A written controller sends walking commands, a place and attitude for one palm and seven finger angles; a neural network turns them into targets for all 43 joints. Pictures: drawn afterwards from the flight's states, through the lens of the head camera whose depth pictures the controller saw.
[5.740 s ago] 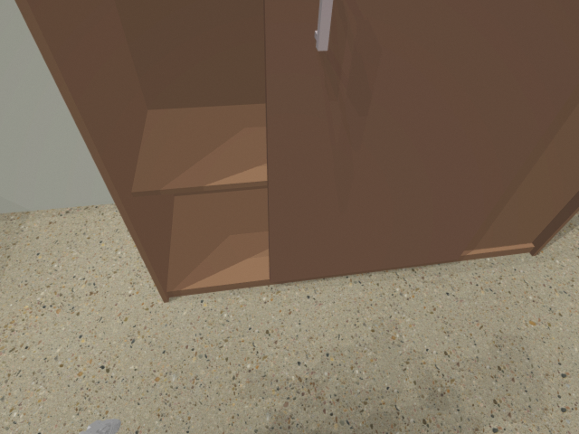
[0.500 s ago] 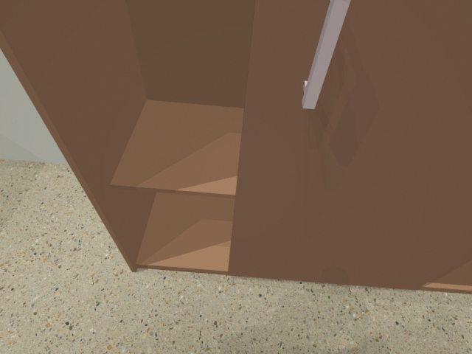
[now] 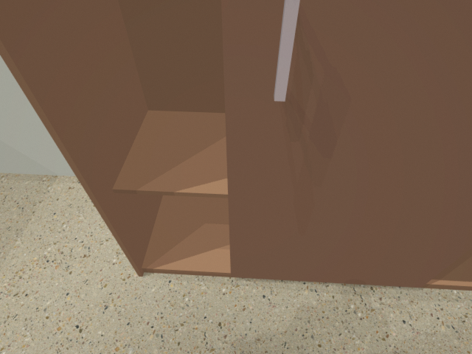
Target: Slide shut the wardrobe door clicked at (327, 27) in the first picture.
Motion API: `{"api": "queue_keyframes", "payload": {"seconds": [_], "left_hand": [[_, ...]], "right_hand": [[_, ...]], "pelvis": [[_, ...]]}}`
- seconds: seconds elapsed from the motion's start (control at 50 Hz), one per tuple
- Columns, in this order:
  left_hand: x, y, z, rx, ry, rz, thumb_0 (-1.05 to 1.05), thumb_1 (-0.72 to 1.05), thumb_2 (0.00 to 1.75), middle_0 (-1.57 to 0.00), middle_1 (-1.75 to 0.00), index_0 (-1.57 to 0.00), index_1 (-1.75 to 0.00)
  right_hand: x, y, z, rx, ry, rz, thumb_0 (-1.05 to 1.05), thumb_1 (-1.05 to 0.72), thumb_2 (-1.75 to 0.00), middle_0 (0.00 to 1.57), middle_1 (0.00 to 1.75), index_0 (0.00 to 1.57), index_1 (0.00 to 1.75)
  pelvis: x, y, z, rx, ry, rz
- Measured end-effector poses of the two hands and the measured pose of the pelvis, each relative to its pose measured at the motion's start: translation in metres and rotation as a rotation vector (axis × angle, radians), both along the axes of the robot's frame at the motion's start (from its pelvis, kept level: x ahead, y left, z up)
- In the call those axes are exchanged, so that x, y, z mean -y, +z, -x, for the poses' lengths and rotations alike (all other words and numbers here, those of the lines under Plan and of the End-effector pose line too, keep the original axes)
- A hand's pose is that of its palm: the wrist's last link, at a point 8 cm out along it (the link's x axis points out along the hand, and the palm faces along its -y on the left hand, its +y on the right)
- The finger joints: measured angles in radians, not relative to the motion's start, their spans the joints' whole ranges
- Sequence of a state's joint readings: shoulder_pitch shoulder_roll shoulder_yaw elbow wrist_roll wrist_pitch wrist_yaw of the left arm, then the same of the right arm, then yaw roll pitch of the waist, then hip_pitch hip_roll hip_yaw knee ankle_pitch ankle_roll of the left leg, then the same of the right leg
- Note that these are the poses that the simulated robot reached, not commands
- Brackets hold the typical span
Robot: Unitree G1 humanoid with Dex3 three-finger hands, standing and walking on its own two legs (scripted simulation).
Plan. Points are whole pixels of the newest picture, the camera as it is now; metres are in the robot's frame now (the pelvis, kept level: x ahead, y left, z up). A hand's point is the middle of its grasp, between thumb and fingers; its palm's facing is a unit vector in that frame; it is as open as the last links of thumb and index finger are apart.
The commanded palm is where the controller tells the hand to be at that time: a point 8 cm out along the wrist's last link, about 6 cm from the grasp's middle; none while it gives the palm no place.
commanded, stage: look again from close up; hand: right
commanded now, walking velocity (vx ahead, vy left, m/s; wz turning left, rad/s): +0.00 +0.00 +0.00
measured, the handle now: (284, 48) +0.52 -0.05 +0.27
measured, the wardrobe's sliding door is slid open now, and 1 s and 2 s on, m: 0.39 0.39 0.39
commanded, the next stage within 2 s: shuffle to correct the standing spot in 0.52 s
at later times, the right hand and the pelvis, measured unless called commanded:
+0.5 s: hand out of the picture -0.04 -0.17 -0.17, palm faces +0.01 +0.98 -0.19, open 7.4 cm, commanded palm none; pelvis +0.00 -0.01 +0.00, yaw +0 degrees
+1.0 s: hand out of the picture -0.01 -0.14 -0.17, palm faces +0.02 +0.98 -0.21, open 7.4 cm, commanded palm none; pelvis +0.02 +0.04 +0.00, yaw +0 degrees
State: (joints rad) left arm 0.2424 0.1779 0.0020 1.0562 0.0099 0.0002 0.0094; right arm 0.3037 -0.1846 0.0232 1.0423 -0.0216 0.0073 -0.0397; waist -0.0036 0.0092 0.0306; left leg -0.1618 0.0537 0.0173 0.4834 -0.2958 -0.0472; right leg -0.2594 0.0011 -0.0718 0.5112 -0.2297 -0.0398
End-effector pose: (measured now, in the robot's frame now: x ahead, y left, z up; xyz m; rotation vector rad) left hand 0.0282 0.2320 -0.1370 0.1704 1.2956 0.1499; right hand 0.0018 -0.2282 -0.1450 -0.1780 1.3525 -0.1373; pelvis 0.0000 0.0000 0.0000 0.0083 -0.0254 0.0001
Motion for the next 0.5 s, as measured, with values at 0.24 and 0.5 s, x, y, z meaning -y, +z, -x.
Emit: {"api": "queue_keyframes", "payload": {"seconds": [0.24,0.5], "left_hand": [[0.015,-0.002,0.035,-0.105,0.023,0.013,0.01,0.9,0.9,-0.2,-0.3,-0.2,-0.3],[0.021,-0.005,0.036,-0.109,0.034,0.036,0.01,0.91,0.9,-0.2,-0.3,-0.2,-0.3]], "right_hand": [[0.004,0.0,0.046,-0.12,-0.029,-0.013,0.01,-0.91,-0.9,0.2,0.3,0.19,0.3],[-0.005,0.001,0.04,-0.11,-0.033,-0.02,0.0,-0.91,-0.9,0.2,0.3,0.19,0.3]], "pelvis": [[0.009,0.002,0.005,-0.001,-0.003,0.001],[0.009,0.003,0.004,-0.003,-0.001,0.006]]}}
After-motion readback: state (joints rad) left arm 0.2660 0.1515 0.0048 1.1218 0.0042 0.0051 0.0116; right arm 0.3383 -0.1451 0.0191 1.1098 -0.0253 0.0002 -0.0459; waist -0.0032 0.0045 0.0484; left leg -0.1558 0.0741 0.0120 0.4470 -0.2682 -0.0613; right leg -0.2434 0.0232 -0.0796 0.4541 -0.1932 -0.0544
